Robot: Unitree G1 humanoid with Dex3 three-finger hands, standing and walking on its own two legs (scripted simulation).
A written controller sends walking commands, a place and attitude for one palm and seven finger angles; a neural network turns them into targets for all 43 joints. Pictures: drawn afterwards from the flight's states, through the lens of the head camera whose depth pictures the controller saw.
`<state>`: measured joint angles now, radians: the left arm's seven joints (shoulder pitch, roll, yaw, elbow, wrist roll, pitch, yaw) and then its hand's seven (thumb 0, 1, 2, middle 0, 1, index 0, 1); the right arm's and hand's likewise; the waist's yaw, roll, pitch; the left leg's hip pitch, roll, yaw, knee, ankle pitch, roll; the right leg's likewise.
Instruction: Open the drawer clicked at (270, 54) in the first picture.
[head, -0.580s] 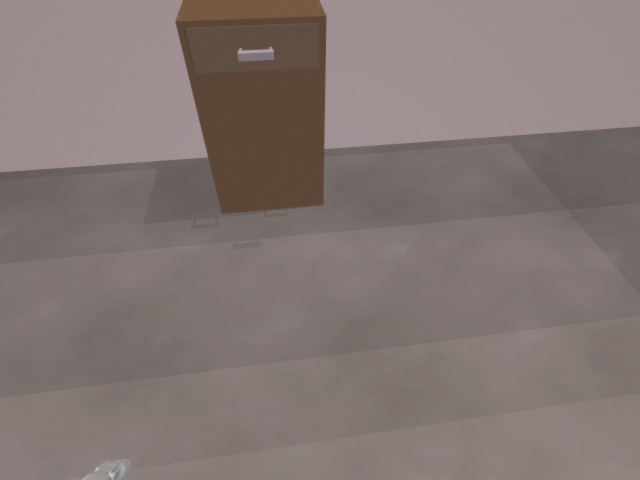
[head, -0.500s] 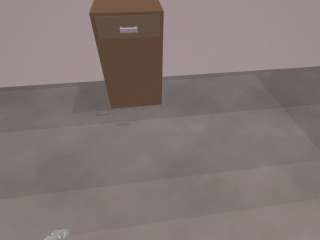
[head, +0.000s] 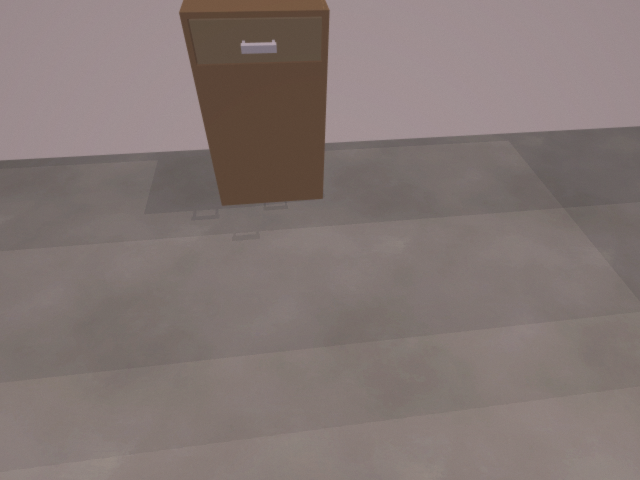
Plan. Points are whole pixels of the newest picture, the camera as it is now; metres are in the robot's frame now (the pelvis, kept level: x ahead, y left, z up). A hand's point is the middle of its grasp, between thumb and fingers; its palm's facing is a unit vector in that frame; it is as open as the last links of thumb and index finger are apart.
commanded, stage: stand and wait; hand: left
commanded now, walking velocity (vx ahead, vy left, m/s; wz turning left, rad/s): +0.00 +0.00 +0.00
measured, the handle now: (258, 45) +1.39 +0.29 -0.04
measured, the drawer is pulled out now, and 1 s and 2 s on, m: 0.00 0.00 0.00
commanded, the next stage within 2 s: look at it before walking up in 0.24 s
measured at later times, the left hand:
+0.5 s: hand out of the picture +0.08 +0.25 -0.16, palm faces -0.02 -0.94 -0.33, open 7.4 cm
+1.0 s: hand out of the picture +0.08 +0.26 -0.15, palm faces -0.02 -0.94 -0.34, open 7.4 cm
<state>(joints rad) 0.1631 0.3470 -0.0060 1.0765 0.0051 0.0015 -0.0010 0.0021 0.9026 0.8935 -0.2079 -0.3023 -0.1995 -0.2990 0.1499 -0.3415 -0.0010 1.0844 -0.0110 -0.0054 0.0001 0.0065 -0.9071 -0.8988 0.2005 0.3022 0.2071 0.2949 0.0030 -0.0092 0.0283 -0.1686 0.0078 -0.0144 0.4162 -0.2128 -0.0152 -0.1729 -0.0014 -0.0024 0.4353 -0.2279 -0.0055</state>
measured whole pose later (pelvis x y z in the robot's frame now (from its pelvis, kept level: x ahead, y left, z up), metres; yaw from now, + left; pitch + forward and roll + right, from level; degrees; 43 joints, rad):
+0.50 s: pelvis +0.00 +0.00 +0.00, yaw +0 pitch -2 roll +0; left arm 0.14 0.34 -0.01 1.09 0.01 -0.01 0.00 0.00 0.90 0.89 -0.21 -0.30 -0.20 -0.30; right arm 0.13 -0.33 0.00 1.11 -0.01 -0.01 0.00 0.01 -0.91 -0.90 0.20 0.30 0.21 0.29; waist 0.00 -0.01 0.02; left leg -0.16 0.00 -0.01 0.39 -0.20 -0.01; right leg -0.16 -0.01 0.00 0.40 -0.21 0.00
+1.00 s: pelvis +0.01 +0.01 +0.00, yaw +0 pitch -2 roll +0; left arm 0.14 0.35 -0.01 1.09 0.01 -0.01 0.00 0.00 0.90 0.89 -0.21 -0.30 -0.20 -0.30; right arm 0.11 -0.34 0.00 1.11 -0.01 -0.01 0.00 0.01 -0.91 -0.90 0.20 0.30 0.21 0.29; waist 0.01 -0.01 0.03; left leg -0.13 0.00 -0.01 0.36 -0.20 0.00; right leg -0.14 -0.01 0.00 0.38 -0.21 0.01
